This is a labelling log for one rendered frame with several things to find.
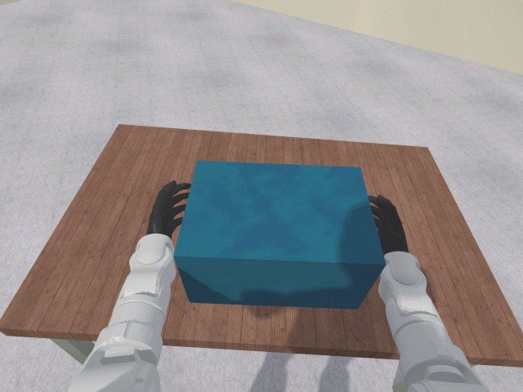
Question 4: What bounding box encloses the robot right hand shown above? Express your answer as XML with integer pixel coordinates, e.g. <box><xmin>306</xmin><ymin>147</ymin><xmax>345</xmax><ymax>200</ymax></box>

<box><xmin>368</xmin><ymin>195</ymin><xmax>409</xmax><ymax>255</ymax></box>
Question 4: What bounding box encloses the robot right forearm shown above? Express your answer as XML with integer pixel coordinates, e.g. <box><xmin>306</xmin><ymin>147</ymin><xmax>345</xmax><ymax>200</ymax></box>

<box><xmin>378</xmin><ymin>252</ymin><xmax>490</xmax><ymax>392</ymax></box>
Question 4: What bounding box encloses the robot left hand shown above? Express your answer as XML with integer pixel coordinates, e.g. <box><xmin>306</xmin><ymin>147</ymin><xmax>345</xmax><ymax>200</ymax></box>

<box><xmin>146</xmin><ymin>180</ymin><xmax>191</xmax><ymax>240</ymax></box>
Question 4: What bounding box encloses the table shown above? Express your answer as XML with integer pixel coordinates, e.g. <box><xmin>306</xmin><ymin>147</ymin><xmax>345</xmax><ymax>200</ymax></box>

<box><xmin>0</xmin><ymin>124</ymin><xmax>523</xmax><ymax>392</ymax></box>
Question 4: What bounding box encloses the carton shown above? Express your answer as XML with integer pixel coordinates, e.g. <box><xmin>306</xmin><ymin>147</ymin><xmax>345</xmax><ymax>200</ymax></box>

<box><xmin>173</xmin><ymin>161</ymin><xmax>386</xmax><ymax>310</ymax></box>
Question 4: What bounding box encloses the robot left forearm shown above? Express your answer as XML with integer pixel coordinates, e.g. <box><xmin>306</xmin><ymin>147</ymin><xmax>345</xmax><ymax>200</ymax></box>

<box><xmin>68</xmin><ymin>234</ymin><xmax>176</xmax><ymax>392</ymax></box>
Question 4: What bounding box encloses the left robot upper arm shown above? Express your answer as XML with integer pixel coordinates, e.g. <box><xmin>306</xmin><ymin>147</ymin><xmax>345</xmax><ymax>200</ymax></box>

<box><xmin>69</xmin><ymin>360</ymin><xmax>161</xmax><ymax>392</ymax></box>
